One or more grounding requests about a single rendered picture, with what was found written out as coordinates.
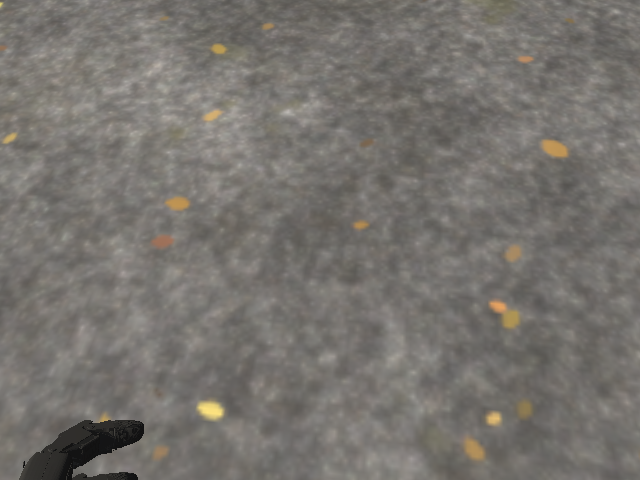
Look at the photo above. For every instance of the left robot hand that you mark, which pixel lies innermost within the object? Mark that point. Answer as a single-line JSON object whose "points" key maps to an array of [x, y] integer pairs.
{"points": [[80, 444]]}

